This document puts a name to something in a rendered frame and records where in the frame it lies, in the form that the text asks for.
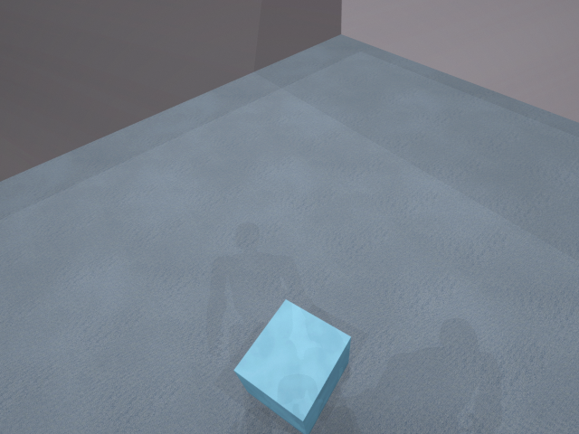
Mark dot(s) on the carton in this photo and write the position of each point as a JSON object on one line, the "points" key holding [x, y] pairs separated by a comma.
{"points": [[294, 365]]}

